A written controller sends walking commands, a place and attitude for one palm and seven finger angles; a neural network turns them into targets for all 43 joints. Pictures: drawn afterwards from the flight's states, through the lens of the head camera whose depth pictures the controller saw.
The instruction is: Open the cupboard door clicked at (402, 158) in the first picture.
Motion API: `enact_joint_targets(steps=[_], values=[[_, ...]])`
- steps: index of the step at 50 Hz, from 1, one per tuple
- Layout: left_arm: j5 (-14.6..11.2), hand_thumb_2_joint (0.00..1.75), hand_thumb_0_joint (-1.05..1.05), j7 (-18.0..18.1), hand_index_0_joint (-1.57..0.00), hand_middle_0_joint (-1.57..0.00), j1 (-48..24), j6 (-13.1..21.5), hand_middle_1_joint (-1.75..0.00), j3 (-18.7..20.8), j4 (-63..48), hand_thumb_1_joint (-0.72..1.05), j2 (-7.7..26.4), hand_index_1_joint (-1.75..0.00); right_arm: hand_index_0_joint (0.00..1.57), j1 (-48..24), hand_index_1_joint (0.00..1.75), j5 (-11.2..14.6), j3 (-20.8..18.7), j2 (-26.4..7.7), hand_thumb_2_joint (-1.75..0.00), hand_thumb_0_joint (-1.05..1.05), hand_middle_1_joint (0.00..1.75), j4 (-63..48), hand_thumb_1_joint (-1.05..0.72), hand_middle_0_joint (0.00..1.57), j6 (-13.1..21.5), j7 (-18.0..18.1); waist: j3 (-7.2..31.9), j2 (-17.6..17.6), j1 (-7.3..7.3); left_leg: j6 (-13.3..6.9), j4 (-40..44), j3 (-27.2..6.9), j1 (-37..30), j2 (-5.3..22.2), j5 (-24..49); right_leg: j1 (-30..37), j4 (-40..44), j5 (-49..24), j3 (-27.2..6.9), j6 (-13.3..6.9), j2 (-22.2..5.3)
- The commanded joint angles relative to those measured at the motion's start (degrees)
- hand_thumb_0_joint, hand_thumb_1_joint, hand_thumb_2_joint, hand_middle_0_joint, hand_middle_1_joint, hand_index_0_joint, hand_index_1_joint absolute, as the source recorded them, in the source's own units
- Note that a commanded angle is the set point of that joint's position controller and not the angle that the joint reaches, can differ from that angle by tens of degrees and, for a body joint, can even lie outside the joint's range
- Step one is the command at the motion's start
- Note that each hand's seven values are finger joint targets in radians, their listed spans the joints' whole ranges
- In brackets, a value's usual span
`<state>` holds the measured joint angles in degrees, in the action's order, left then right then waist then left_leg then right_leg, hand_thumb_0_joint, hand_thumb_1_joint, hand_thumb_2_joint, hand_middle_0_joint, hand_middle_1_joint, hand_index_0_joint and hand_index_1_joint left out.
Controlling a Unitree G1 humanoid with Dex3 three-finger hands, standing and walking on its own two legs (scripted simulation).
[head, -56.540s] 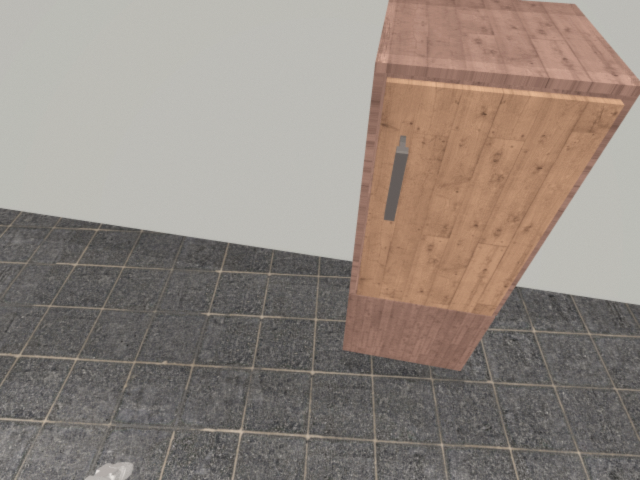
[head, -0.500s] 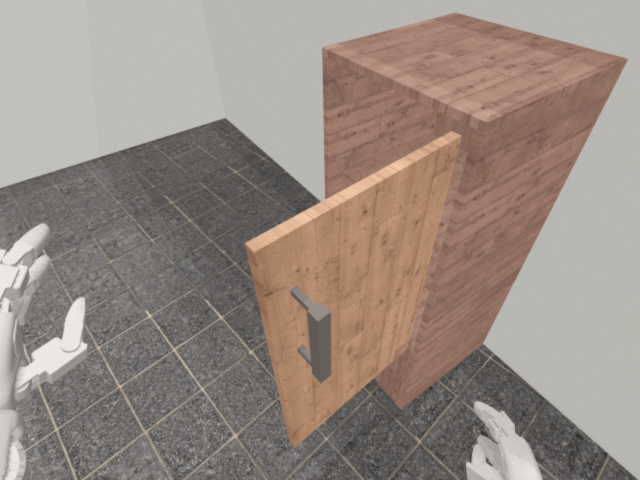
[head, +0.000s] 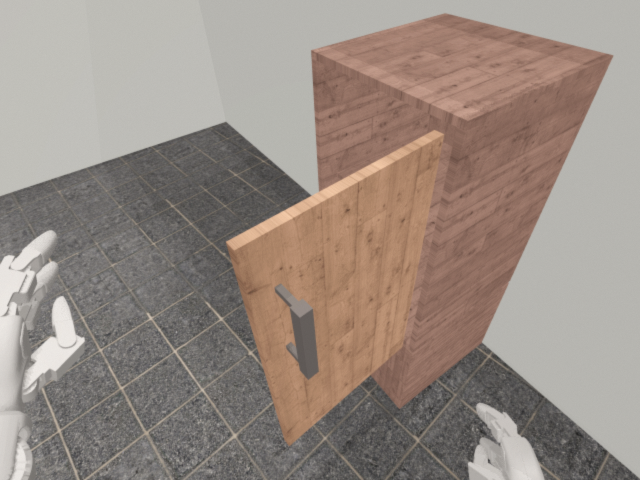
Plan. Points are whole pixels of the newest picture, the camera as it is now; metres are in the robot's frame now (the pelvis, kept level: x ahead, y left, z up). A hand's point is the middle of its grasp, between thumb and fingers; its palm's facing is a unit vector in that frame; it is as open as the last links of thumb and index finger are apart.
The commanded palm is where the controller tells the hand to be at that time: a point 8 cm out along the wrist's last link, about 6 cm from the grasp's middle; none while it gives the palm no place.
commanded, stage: step back with the hand held close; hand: left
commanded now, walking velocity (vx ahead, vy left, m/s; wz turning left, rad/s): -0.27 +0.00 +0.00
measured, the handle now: (296, 333) +0.30 +0.08 +0.02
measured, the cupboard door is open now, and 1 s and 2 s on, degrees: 95 95 95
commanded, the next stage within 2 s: stop stepping back and stand still in 1.28 s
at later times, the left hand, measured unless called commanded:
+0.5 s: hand (28, 386) +0.14 +0.28 +0.16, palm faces +0.41 -0.75 -0.52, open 7.4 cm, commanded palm +0.08 +0.32 +0.17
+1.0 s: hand out of the picture +0.08 +0.30 +0.15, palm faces +0.48 -0.75 -0.46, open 7.4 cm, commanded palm +0.00 +0.34 +0.17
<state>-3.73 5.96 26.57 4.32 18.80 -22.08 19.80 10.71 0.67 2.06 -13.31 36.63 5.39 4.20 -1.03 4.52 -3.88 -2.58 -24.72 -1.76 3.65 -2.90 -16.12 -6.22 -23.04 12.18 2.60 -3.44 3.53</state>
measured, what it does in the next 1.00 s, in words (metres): walks backwards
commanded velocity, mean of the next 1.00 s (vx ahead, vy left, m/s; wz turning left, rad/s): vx -0.31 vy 0.00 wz -0.02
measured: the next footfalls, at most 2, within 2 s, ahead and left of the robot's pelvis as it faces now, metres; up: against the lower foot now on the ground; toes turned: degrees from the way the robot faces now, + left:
left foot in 1.08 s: -0.09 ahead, +0.17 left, +0.00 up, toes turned +5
right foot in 1.48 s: -0.27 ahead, -0.08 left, +0.00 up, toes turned -4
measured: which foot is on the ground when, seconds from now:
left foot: down 0.00-0.90, up 0.92-1.00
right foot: down 0.00-1.00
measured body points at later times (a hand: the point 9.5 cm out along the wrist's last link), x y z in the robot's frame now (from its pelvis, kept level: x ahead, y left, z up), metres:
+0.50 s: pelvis -0.06 +0.02 -0.01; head -0.05 +0.01 +0.44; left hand +0.11 +0.32 +0.19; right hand +0.11 -0.23 -0.09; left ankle -0.03 +0.09 -0.74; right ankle +0.01 -0.08 -0.74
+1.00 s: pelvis -0.12 +0.03 -0.03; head -0.10 +0.05 +0.42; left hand +0.05 +0.33 +0.18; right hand +0.06 -0.21 -0.11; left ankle -0.09 +0.13 -0.71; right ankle +0.01 -0.07 -0.74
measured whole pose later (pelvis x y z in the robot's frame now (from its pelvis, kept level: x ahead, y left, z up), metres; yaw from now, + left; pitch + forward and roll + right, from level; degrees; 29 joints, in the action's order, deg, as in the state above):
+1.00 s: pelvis -0.12 +0.03 -0.03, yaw +4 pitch -1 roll +0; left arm 0.0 8.5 26.9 13.4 25.3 -30.5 23.4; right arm 11.2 0.1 -0.9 -12.7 34.5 1.6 3.0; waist -3.8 -2.5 0.8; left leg -1.5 -56.1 1.7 28.8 -1.7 -27.4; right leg -27.7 -36.7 8.2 0.8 -1.2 0.3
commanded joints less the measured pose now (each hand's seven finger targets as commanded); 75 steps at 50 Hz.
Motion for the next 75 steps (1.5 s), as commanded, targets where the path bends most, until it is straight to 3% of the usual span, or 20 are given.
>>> enact_joint_targets(steps=[1, 8, 14, 30, 36, 39, 42, 45, 47, 52, 53, 54, 55, 58, 61, 64, 71, 73, 74, 75], values=[[0.4, 0.9, 0.0, 1.2, -0.2, -0.2, -4.7, 6.2, -0.3, 10.5, -7.4, 0.9, 13.0, -0.3, 0.2, -5.8, 0.3, 0.0, -3.5, -6.1, -0.9, 0.0, 0.3, -9.7, -0.9, 0.2, 1.2, 0.1, -0.3, -8.9, 3.21, -0.4, -2.2, -3.7, 7.2, 3.7, 6.3, -4.9, 9.4, -4.8, -12.9, 0.9, -10.7], [0.5, 0.9, 0.0, 2.1, -0.2, -0.2, 3.3, 8.2, -0.3, 10.3, -17.3, 0.9, 13.7, -0.3, 0.2, -5.7, 0.3, 0.0, -4.3, -7.1, -0.9, 0.0, 0.3, -11.1, -0.9, 0.2, -0.5, 0.2, 10.5, 0.9, 3.37, 0.8, -2.3, -4.3, 9.7, 5.5, 15.3, -0.1, 0.6, -16.0, -9.6, -0.3, -12.4], [0.5, 0.9, 0.0, 3.2, -0.2, -0.2, 5.4, 8.1, -0.3, 14.3, -18.2, 0.9, 16.0, -0.3, 0.2, -5.7, 0.3, 0.4, -5.2, -6.6, -0.9, 0.0, 0.3, -12.7, -0.9, 0.2, -1.9, 1.2, 11.3, -3.5, 3.35, 1.0, -1.4, -6.5, 14.8, 7.0, 19.5, 1.3, -5.0, -19.7, -8.7, 0.5, -10.3], [3.9, 0.9, 0.0, 4.1, -0.2, -0.2, -0.6, 10.4, -0.3, 13.0, -19.1, 0.9, 14.7, -0.3, 0.2, -3.6, 0.3, -0.2, -5.2, -8.4, -0.9, 0.0, 0.3, -14.5, -0.9, 0.2, -0.7, 1.4, 2.4, -2.8, 4.08, -4.0, 2.7, -10.7, 36.0, 9.1, -21.3, -2.5, -6.6, 11.8, -12.5, 1.9, -8.4], [4.1, 0.9, 0.0, 4.2, -0.2, -0.2, 0.5, 11.9, -0.3, 14.8, -20.6, 0.9, 14.8, -0.3, 0.2, -3.0, 0.3, -0.4, -5.2, -7.6, -0.9, 0.0, 0.3, -14.5, -0.9, 0.2, 0.7, 1.3, 6.2, 1.5, 3.68, -4.6, 6.7, -12.4, 39.4, 12.0, -19.9, 4.8, -17.4, -1.7, -8.9, 2.9, -5.0], [5.0, 0.9, 0.0, 3.6, -0.2, -0.2, 0.1, 12.3, -0.3, 15.1, -19.1, 0.9, 13.9, -0.3, 0.2, -3.4, 0.3, -0.9, -5.4, -8.1, -0.9, 0.0, 0.3, -14.6, -0.9, 0.2, 0.7, 1.1, 3.1, 3.2, 3.77, -6.2, 8.1, -12.8, 49.3, 13.3, -28.0, 9.5, -21.4, -0.4, -9.9, 3.2, -3.9], [5.2, 0.9, 0.0, 3.4, -0.2, -0.2, -2.3, 12.3, -0.3, 14.8, -17.5, 0.9, 13.8, -0.3, 0.2, -2.7, 0.3, -0.6, -6.0, -8.1, -0.9, 0.0, 0.3, -14.0, -0.9, 0.2, 0.5, 0.7, 0.9, -3.8, 4.17, -5.2, -0.9, -9.5, 49.2, 10.0, -26.8, 4.0, -15.5, 2.7, -17.5, 1.4, -7.4], [3.2, 0.9, 0.0, 3.8, -0.2, -0.2, -1.9, 11.9, -0.3, 14.1, -17.1, 0.9, 15.0, -0.3, 0.2, -1.6, 0.3, -0.5, -6.0, -5.9, -0.9, 0.0, 0.3, -12.1, -0.9, 0.2, 0.1, -0.5, 3.1, -18.0, 4.35, 0.9, -28.3, -1.3, 25.8, 3.0, -13.7, -19.8, 8.0, 16.8, -31.3, -5.4, -21.8], [2.6, 0.9, 0.0, 4.1, -0.2, -0.2, -1.4, 11.9, -0.3, 13.5, -18.5, 0.9, 15.0, -0.3, 0.2, -3.0, 0.3, -0.4, -5.6, -5.4, -0.9, 0.0, 0.3, -11.7, -0.9, 0.2, -0.5, -1.2, 6.6, -19.2, 4.16, 1.8, -40.3, -0.6, 19.8, 3.7, -12.9, -22.3, 9.6, 10.7, -26.7, -7.3, -23.5], [2.1, 0.9, 0.0, 4.3, -0.2, -0.2, 3.3, 12.3, -0.3, 16.0, -24.5, 0.9, 16.7, -0.3, 0.2, -3.4, 0.3, -0.7, -4.4, -4.8, -0.9, 0.0, 0.3, -11.6, -0.9, 0.2, -0.8, 0.0, 8.2, -5.0, 4.15, 2.2, -9.3, 3.2, 13.7, 2.9, -7.7, -17.9, -1.5, -2.2, -13.4, -1.2, -14.9], [2.1, 0.9, 0.0, 4.3, -0.2, -0.2, 2.9, 13.1, -0.3, 15.8, -27.0, 0.9, 17.1, -0.3, 0.2, -4.3, 0.3, -1.1, -5.1, -5.8, -0.9, 0.0, 0.3, -10.8, -0.9, 0.2, -0.2, 0.8, 6.2, 3.6, 4.58, 0.8, 1.0, -0.3, 15.3, 5.9, -7.5, -17.2, -7.9, 0.2, -10.7, 1.1, -11.9], [2.5, 0.9, 0.0, 4.5, -0.2, -0.2, 2.4, 13.9, -0.3, 17.4, -30.6, 0.9, 17.3, -0.3, 0.2, -3.8, 0.3, -1.6, -5.8, -7.9, -0.9, 0.0, 0.3, -11.7, -0.9, 0.2, 0.9, 1.0, 7.7, 18.7, 3.87, -4.1, 9.6, -15.7, 23.7, 18.0, -6.7, -13.2, -24.1, 4.3, -5.6, 4.4, -4.2], [3.2, 0.9, 0.0, 5.3, -0.2, -0.2, 0.8, 14.6, -0.3, 17.8, -31.3, 0.9, 17.2, -0.3, 0.2, -3.1, 0.3, -2.5, -5.9, -5.8, -0.9, 0.0, 0.3, -11.1, -0.9, 0.2, 2.9, 1.1, 7.5, 20.9, 4.82, -7.9, 9.5, -21.0, 24.1, 25.7, 8.2, -17.6, -37.2, 13.8, -4.2, 5.2, -1.4], [1.7, 0.9, 0.0, 5.2, -0.2, -0.2, 3.2, 14.1, -0.3, 17.7, -30.7, 0.9, 16.1, -0.3, 0.2, -1.5, 0.3, -2.1, -7.4, -5.0, -0.9, 0.0, 0.3, -8.3, -0.9, 0.2, 5.3, 0.6, 13.7, 5.7, 4.88, -7.2, -1.7, -11.9, 7.1, 24.2, 40.0, -26.0, -43.8, 18.0, -7.2, 4.7, -1.1], [1.6, 0.9, 0.0, 4.3, -0.2, -0.2, 3.7, 12.1, -0.3, 13.7, -25.3, 0.9, 11.7, -0.3, 0.2, -1.8, 0.3, -1.2, -7.5, -5.0, -0.9, 0.0, 0.3, -6.7, -0.9, 0.2, 6.0, -0.7, 11.2, 6.3, 4.79, -4.6, -1.5, -5.3, -0.4, 20.6, 48.0, -25.7, -33.1, 14.9, -2.0, 5.5, -1.4], [1.9, 0.9, 0.0, 3.3, -0.2, -0.2, 0.8, 10.2, -0.3, 9.3, -21.3, 0.9, 9.4, -0.3, 0.2, -2.7, 0.3, -1.5, -6.6, -5.1, -0.9, 0.0, 0.3, -6.2, -0.9, 0.2, 6.0, -1.2, 8.3, 9.1, 5.53, -3.9, 2.7, -4.8, 1.4, 20.5, 42.3, -21.0, -25.9, 13.5, -0.5, 5.7, -1.3], [0.1, 0.9, 0.0, 2.7, -0.2, -0.2, 6.4, 8.3, -0.3, 13.6, -22.3, 0.9, 14.4, -0.3, 0.2, -5.2, 0.3, -1.2, -5.3, -5.3, -0.9, 0.0, 0.3, -9.2, -0.9, 0.2, 4.2, -1.7, 12.4, 7.4, 3.36, -2.7, 6.7, -2.3, 8.8, 17.3, 14.6, -4.6, -5.6, 7.5, 1.2, 5.0, -1.1], [0.4, 0.9, 0.0, 2.8, -0.2, -0.2, 11.1, 8.9, -0.3, 17.7, -25.5, 0.9, 19.3, -0.3, 0.2, -5.3, 0.3, -0.7, -4.8, -3.9, -0.9, 0.0, 0.3, -11.4, -0.9, 0.2, 2.9, -2.1, 13.3, -0.3, 3.17, 1.5, -0.9, 4.5, 13.1, 9.1, -1.8, 0.0, 6.4, -0.7, -2.0, 2.1, -6.7], [0.0, 0.9, 0.0, 3.0, -0.2, -0.2, 11.9, 9.4, -0.3, 18.7, -26.5, 0.9, 21.4, -0.3, 0.2, -6.2, 0.3, -0.5, -4.1, -2.0, -0.9, 0.0, 0.3, -12.4, -0.9, 0.2, 1.9, -2.1, 11.7, -12.7, 3.4, 3.9, -14.3, 7.5, 19.3, 4.0, -7.2, -2.3, 10.3, -4.1, -15.8, -1.7, -17.6], [0.0, 0.9, 0.0, 3.5, -0.2, -0.2, 10.6, 9.8, -0.3, 20.4, -26.5, 0.9, 23.2, -0.3, 0.2, -7.0, 0.3, -0.3, -3.3, -2.7, -0.9, 0.0, 0.3, -12.4, -0.9, 0.2, 2.0, -1.6, 8.2, -15.4, 2.12, 3.8, -26.4, 3.5, 26.0, 2.5, -9.6, -6.5, 10.7, -12.0, -21.6, -4.2, -23.5]])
